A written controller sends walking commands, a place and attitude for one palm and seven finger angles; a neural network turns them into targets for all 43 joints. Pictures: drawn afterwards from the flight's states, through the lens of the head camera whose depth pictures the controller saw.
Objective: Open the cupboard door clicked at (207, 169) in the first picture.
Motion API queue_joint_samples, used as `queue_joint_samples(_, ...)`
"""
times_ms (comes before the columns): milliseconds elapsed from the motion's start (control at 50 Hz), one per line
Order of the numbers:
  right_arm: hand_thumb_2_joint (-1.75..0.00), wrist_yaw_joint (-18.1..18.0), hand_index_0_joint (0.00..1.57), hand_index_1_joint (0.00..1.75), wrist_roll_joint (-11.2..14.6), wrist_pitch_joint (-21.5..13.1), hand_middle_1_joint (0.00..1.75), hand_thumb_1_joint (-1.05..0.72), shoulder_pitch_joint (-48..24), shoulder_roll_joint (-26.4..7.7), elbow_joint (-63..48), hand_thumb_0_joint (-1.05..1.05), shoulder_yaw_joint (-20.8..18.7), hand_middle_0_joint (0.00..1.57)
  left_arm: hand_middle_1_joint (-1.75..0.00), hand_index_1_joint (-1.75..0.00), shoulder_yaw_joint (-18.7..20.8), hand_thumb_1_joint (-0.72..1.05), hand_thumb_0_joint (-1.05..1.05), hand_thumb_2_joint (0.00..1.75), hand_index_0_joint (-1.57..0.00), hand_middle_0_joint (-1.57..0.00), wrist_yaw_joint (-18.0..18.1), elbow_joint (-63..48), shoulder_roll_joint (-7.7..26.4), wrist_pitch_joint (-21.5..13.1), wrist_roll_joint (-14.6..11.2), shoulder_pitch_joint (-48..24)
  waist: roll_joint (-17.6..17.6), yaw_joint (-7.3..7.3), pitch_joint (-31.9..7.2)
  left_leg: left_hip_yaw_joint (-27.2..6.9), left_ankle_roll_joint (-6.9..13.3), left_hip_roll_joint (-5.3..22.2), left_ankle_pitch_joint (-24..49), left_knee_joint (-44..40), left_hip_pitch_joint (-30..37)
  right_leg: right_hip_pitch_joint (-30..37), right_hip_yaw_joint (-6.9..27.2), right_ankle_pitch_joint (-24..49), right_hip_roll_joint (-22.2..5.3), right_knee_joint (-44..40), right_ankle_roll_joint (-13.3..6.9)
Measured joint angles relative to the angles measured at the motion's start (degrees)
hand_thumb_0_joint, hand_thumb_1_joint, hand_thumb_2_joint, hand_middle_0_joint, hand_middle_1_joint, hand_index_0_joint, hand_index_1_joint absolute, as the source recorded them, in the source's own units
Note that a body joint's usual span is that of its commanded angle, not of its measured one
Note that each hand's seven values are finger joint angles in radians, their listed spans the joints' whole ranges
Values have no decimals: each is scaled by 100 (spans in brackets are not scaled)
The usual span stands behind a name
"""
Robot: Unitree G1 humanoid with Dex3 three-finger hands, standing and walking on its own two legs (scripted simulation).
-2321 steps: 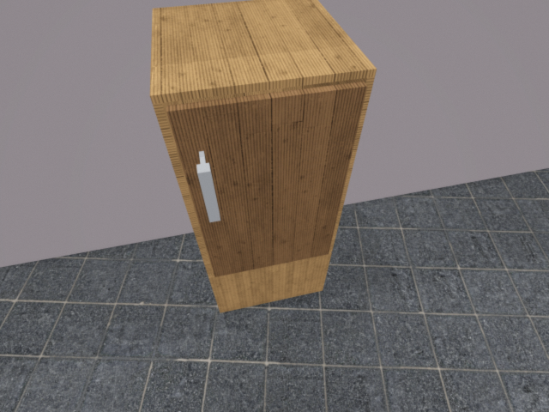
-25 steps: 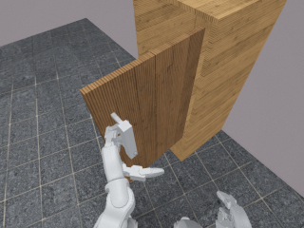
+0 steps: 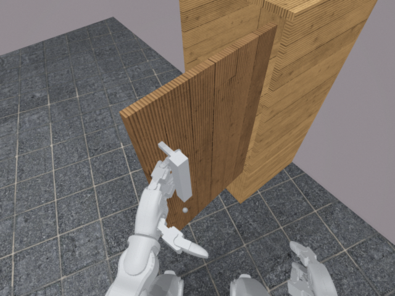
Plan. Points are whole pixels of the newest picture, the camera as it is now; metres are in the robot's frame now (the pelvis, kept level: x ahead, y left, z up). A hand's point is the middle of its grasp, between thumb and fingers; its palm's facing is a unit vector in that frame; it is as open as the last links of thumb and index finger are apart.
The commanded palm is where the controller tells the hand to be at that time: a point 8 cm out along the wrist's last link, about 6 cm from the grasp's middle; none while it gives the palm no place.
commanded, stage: slide the hand sideways off the handle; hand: left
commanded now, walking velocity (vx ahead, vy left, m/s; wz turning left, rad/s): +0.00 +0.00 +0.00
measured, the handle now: (174, 172) +0.35 +0.06 +0.05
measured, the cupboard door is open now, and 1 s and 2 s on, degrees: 96 96 96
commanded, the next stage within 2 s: draw the hand back to the body in 0.94 s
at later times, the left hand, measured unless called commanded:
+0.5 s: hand (162, 228) +0.24 +0.07 +0.05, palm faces -0.07 -1.00 +0.02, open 16.2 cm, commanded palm +0.21 +0.13 +0.05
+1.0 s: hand (138, 249) +0.20 +0.11 +0.05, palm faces -0.04 -1.00 +0.00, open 16.3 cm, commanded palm +0.18 +0.17 +0.05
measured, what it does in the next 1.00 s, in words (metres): stands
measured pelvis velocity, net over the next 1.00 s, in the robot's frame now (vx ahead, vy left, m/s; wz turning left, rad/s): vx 0.01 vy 0.00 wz -0.01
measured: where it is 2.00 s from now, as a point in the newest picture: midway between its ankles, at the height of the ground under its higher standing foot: outside the picture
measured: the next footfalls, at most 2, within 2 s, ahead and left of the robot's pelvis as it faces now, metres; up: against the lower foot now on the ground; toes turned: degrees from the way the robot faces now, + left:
none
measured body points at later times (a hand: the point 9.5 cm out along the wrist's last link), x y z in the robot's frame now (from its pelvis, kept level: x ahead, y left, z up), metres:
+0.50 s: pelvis +0.01 +0.01 -0.01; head +0.08 +0.00 +0.44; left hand +0.23 +0.13 +0.05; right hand +0.20 -0.21 -0.08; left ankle +0.03 +0.12 -0.65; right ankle +0.03 -0.10 -0.65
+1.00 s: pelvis +0.01 +0.00 -0.02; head +0.08 +0.00 +0.43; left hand +0.20 +0.17 +0.05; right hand +0.20 -0.22 -0.09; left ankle +0.03 +0.12 -0.65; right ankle +0.03 -0.10 -0.65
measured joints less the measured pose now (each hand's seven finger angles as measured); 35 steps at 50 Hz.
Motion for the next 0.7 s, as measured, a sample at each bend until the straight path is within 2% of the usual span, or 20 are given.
queue_joint_samples(80, -90, 45, 20, 30, -26, 48, 30, -91, 103, 2, -145, 1, -16, 20, -32, -33, -47, -50, -1, 30, -14, -16, 255, -265, -176, 40, 229, 232, -64, -18, -46, 76, 37, -10, -37, 50, -55, -89, 77, -27, -13, 75, 36)
queue_joint_samples(140, -90, 72, 20, 30, -37, 103, 30, -91, 136, 38, -224, 1, -5, 20, -31, -32, -84, -50, -1, 30, -15, -15, 339, -442, -163, 47, 412, 394, -108, -25, -67, 104, 52, -6, -81, 109, -89, -134, 106, -60, -10, 134, 49)
queue_joint_samples(180, -90, 75, 20, 30, -32, 140, 30, -91, 143, 68, -270, 1, 13, 20, -30, -31, -82, -50, -1, 30, -15, -15, 326, -563, -115, 66, 443, 522, -126, -24, -65, 112, 58, 0, -107, 134, -89, -134, 115, -77, -4, 150, 55)
queue_joint_samples(320, -90, 30, 20, 30, -2, 146, 30, -91, 118, 134, -395, 1, 95, 20, -30, -31, 27, -49, -1, 30, -17, -15, 143, -1017, 115, 110, 330, 1042, -110, -4, -59, 82, 70, 17, -170, 169, -72, -82, 88, -109, 16, 122, 73)
queue_joint_samples(560, -90, 14, 21, 30, -2, 53, 30, -91, 44, 115, -605, 1, 85, 20, -30, -32, 136, -50, -1, 30, -18, -16, -172, -1744, 231, -4, 235, 1910, -92, 69, -115, 35, 78, 8, -328, 384, -245, -217, 47, -260, 6, 295, 86)
queue_joint_samples(700, -90, -24, 21, 30, 29, 46, 30, -91, 74, 98, -666, 1, 57, 20, -30, -31, 377, -49, -1, 30, -17, -15, -387, -2057, 360, -23, 53, 2308, -81, 88, -147, -1, 61, 20, -393, 488, -328, -284, 14, -324, 19, 382, 70)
